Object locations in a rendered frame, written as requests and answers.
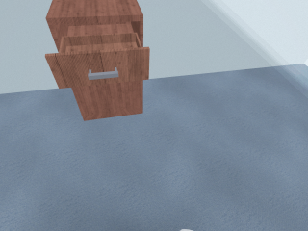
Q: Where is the cabinet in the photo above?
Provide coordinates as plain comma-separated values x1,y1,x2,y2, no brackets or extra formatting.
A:
45,0,143,121

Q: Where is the drawer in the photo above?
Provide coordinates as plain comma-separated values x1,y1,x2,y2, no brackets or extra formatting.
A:
44,32,150,89

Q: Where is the handle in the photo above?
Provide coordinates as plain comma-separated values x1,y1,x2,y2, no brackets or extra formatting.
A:
88,67,119,80

